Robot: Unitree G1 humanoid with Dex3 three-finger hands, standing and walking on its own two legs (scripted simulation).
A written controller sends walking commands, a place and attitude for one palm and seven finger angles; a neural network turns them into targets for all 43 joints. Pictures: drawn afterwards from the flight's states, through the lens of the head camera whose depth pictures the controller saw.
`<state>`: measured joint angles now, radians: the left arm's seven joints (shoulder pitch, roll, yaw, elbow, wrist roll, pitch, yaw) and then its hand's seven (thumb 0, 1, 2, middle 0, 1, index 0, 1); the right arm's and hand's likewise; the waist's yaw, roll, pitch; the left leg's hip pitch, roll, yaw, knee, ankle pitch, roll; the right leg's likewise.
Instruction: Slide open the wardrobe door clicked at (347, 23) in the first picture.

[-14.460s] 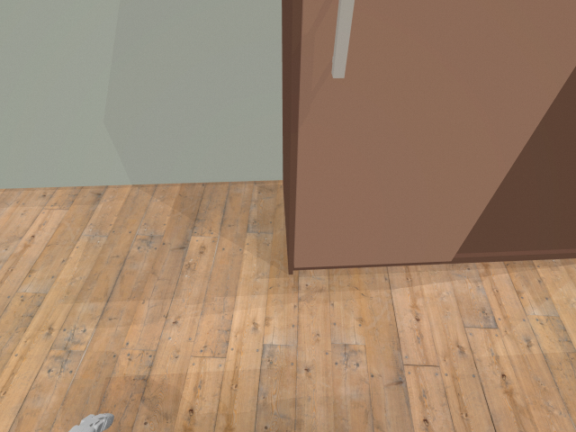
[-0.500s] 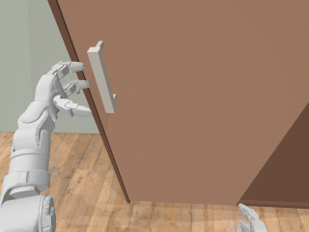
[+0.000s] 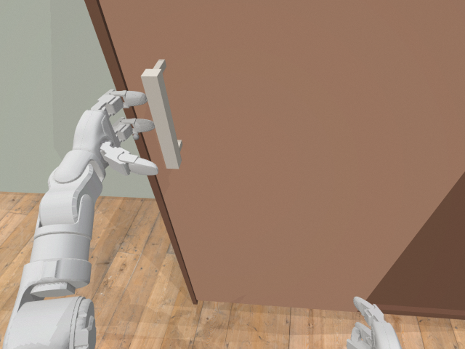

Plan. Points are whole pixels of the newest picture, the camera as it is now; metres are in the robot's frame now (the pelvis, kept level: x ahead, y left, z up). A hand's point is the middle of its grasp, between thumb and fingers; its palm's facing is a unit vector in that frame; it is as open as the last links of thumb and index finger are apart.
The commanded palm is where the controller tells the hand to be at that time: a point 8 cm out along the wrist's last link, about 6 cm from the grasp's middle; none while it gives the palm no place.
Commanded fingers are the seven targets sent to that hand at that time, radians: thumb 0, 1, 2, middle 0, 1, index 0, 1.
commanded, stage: feel for the door with the fingertips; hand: left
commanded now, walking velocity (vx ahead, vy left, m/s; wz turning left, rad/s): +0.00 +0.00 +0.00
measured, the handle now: (167, 117) +0.44 +0.14 +0.20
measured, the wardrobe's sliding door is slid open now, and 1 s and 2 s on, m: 0.00 0.00 0.00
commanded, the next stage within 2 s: slide the fingers in behind the handle in 0.54 s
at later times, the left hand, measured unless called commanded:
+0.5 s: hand (146, 128) +0.40 +0.16 +0.21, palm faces +0.01 -1.00 -0.01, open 14.0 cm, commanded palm +0.38 +0.21 +0.21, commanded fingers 0.00 -0.50 0.30 -0.30 -1.20 -0.30 -1.20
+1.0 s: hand (142, 132) +0.39 +0.17 +0.21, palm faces +0.01 -1.00 -0.02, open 13.9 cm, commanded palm +0.36 +0.21 +0.21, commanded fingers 0.00 -0.50 0.30 -0.30 -1.20 -0.30 -1.20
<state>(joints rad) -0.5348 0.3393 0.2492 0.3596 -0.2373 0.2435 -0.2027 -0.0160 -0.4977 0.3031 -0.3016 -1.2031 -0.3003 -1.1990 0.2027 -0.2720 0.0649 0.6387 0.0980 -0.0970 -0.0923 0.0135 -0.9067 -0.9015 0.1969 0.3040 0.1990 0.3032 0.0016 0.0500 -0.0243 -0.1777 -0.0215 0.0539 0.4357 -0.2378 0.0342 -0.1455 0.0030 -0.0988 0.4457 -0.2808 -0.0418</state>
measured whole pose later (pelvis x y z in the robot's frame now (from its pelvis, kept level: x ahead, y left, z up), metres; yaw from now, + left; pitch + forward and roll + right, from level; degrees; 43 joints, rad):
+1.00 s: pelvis +0.00 -0.01 +0.00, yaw -1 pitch -2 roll +1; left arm -0.55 0.35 0.27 0.41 -0.23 0.21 -0.18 -0.02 -0.50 0.30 -0.31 -1.21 -0.30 -1.20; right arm 0.24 -0.28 0.05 0.64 0.10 -0.07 -0.09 0.01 -0.91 -0.90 0.20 0.30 0.20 0.30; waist -0.02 0.05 -0.03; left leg -0.17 -0.01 0.06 0.42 -0.23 0.02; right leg -0.14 0.02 -0.09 0.43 -0.27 -0.05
